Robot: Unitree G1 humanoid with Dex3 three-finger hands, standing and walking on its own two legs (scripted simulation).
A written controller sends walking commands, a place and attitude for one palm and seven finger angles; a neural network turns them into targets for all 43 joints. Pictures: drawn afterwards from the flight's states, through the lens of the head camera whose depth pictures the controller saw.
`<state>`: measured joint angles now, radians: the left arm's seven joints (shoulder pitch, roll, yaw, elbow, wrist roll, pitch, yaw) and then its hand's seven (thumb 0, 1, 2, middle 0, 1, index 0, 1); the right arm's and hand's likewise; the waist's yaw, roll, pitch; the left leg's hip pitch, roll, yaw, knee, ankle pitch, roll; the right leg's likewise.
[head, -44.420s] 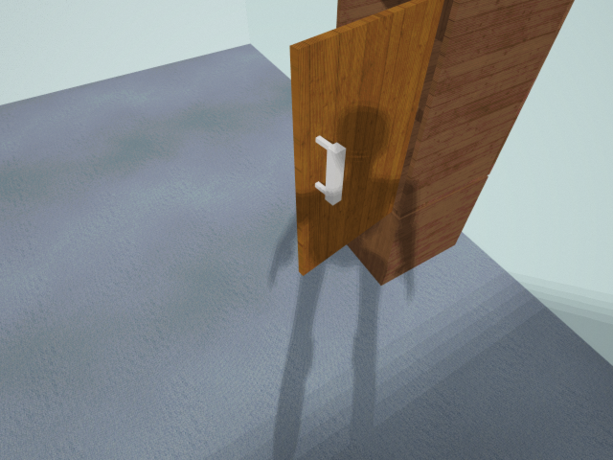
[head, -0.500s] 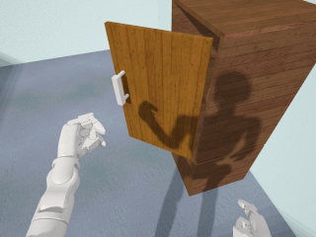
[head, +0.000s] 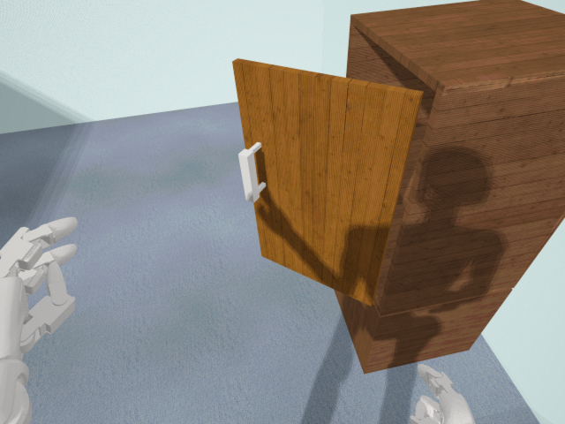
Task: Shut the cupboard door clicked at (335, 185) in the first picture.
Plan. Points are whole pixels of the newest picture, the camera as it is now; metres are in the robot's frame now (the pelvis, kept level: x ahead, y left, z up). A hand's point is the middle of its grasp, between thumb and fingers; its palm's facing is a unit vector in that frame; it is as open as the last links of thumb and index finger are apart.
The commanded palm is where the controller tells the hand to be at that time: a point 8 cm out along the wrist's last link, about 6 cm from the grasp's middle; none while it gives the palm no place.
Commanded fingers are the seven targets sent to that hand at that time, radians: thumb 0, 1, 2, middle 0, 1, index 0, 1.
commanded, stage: draw the hand back to the body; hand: left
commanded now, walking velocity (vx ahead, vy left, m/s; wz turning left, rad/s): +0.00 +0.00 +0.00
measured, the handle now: (254, 172) +0.63 +0.15 +0.01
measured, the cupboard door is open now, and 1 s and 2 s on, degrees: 48 48 48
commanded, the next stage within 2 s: step back with the hand held close in 0.38 s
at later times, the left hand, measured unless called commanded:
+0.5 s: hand (73, 298) +0.19 +0.26 +0.16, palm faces +0.45 -0.79 -0.42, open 7.4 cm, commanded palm +0.14 +0.29 +0.17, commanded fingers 0.00 0.90 0.90 -0.20 -0.30 -0.20 -0.30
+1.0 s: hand (39, 319) +0.17 +0.28 +0.16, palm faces +0.38 -0.76 -0.52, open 7.4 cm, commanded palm +0.11 +0.31 +0.17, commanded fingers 0.00 0.90 0.90 -0.20 -0.30 -0.20 -0.30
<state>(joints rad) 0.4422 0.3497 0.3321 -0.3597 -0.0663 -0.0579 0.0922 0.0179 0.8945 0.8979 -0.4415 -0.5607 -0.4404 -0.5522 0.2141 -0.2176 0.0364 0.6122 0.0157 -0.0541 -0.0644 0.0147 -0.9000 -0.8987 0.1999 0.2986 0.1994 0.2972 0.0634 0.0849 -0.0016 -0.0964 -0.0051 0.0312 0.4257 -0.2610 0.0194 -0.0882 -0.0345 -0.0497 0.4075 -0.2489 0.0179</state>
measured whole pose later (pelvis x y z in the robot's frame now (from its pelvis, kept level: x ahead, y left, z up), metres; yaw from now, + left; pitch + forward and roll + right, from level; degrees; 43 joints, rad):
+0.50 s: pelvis +0.00 -0.01 +0.00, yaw +0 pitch -4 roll +0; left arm 0.44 0.35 0.36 -0.36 -0.06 -0.09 0.10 0.02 0.89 0.90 -0.21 -0.31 -0.21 -0.30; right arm 0.20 -0.22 0.02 0.63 0.02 -0.11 -0.08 0.01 -0.90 -0.90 0.20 0.30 0.20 0.30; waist 0.05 0.08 0.02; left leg -0.09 0.01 0.04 0.42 -0.26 0.01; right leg -0.09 -0.02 -0.05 0.41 -0.25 0.01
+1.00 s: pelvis -0.04 +0.02 -0.01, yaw -1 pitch +1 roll -1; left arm 0.55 0.45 0.45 -0.48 -0.06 -0.17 0.12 0.01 0.89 0.90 -0.21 -0.31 -0.21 -0.30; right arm 0.17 -0.22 0.00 0.53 0.02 0.02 -0.09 0.01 -0.90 -0.90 0.20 0.30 0.20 0.30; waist 0.00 0.02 0.00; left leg -0.32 -0.01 0.06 0.55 -0.25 0.05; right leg -0.31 -0.05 -0.02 0.52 -0.22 0.04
